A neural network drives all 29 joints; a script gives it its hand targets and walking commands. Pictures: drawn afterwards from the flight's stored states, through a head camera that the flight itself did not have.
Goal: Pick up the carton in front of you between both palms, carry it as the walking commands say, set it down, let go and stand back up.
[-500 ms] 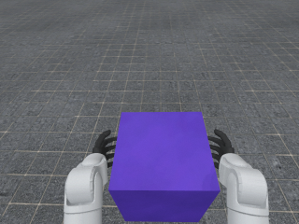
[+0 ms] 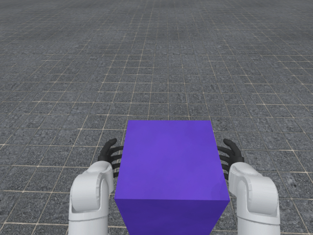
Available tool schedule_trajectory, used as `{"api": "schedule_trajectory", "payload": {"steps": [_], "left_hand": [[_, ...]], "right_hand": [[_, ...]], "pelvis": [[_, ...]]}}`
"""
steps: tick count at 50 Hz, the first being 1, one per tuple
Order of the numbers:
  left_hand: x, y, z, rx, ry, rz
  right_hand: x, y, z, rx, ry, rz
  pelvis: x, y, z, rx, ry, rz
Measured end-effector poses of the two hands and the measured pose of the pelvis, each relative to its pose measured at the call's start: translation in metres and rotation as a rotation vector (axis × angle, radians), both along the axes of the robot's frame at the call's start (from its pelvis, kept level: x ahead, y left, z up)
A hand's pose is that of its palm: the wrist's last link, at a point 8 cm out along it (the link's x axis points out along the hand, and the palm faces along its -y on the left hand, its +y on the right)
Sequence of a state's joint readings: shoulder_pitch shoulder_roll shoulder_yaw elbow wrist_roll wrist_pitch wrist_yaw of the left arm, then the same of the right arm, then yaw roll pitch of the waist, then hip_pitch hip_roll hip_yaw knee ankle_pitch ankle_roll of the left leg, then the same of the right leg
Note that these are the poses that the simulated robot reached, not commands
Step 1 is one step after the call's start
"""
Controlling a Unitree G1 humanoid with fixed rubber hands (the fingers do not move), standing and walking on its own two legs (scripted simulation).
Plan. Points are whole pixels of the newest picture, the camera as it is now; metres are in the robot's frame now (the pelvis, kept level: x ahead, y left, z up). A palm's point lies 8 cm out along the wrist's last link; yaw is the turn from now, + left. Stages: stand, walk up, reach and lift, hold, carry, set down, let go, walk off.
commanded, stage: carry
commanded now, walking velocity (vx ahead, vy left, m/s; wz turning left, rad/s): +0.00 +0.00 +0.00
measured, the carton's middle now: (168, 180) +0.28 +0.00 +0.02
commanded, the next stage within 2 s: hold in 1.30 s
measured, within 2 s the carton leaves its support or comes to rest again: neither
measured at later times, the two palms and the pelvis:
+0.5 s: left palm (103, 187) +0.23 +0.15 +0.07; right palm (235, 189) +0.23 -0.15 +0.07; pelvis -0.04 +0.00 +0.00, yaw +0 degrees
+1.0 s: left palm (105, 184) +0.25 +0.15 +0.05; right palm (229, 186) +0.25 -0.14 +0.05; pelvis -0.05 +0.01 +0.00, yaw +0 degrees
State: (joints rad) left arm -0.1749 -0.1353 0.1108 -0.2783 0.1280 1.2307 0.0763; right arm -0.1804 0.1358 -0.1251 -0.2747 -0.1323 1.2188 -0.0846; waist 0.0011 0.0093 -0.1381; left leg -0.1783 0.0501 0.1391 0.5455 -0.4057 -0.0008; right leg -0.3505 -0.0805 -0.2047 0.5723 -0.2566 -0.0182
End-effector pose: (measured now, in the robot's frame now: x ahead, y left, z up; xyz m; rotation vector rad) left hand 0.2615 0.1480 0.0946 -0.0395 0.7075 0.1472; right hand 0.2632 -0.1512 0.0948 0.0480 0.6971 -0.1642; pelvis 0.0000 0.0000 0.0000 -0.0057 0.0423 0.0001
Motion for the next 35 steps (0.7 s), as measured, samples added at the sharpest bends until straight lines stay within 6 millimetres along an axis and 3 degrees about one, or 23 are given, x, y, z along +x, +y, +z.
{"api": "schedule_trajectory", "payload": {"steps": [8, 19, 35], "left_hand": [[-0.014, 0.001, -0.001, 0.003, 0.011, -0.004], [-0.029, 0.002, -0.019, 0.028, 0.031, -0.018], [-0.025, 0.003, -0.047, 0.074, 0.007, -0.053]], "right_hand": [[-0.015, 0.001, -0.001, -0.004, 0.011, 0.001], [-0.03, 0.002, -0.019, -0.028, 0.031, 0.019], [-0.027, 0.004, -0.048, -0.073, 0.009, 0.051]], "pelvis": [[-0.013, 0.001, 0.002, 0.002, -0.012, -0.001], [-0.031, 0.003, 0.004, 0.007, -0.021, -0.003], [-0.047, 0.004, 0.003, 0.009, -0.021, -0.004]]}}
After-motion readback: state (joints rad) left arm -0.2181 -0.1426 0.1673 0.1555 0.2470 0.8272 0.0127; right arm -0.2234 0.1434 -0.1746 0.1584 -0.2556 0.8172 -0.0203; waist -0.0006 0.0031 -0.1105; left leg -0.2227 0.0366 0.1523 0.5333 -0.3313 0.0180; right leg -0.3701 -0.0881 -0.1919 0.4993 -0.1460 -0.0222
